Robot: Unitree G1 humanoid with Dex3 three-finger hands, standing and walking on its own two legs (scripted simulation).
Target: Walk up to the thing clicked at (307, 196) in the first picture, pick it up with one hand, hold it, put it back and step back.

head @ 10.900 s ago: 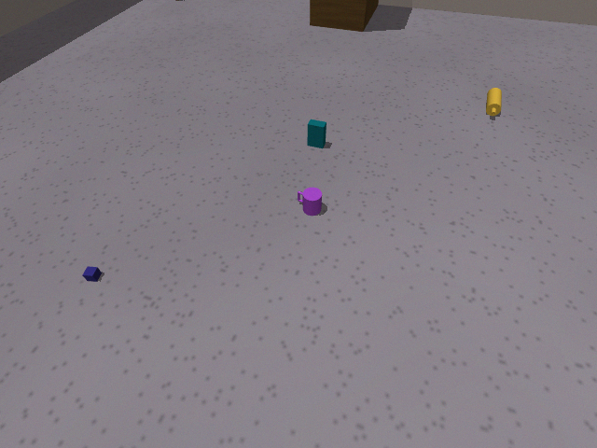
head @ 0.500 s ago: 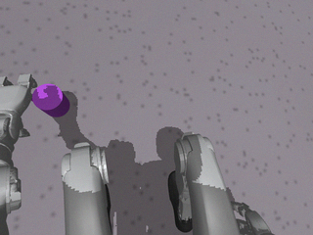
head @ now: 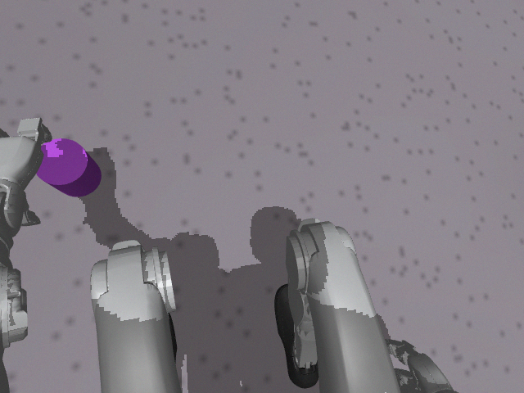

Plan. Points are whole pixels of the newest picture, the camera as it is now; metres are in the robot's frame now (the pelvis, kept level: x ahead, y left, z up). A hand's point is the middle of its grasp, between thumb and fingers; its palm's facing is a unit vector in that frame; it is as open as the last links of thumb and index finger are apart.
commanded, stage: approach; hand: left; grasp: from above
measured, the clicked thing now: (60, 168) +0.48 +0.33 -0.28
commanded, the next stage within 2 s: withdraw in 0.68 s
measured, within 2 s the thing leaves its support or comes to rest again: neither
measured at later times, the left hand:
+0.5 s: hand (53, 147) +0.48 +0.29 -0.15, palm faces -0.49 -0.09 -0.86, open 14.0 cm
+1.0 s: hand (41, 140) +0.49 +0.31 -0.14, palm faces -0.34 -0.06 -0.94, open 13.8 cm
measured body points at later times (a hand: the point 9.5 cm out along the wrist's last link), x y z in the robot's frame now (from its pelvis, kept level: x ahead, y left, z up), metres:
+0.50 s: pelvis +0.00 +0.00 +0.01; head +0.25 +0.06 +0.39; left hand +0.50 +0.29 -0.10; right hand +0.02 -0.27 -0.09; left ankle +0.08 +0.14 -0.30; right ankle +0.09 -0.14 -0.30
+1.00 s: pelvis +0.00 +0.00 +0.00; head +0.23 +0.09 +0.38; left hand +0.50 +0.31 -0.09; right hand +0.08 -0.27 -0.10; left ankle +0.08 +0.14 -0.30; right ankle +0.09 -0.14 -0.29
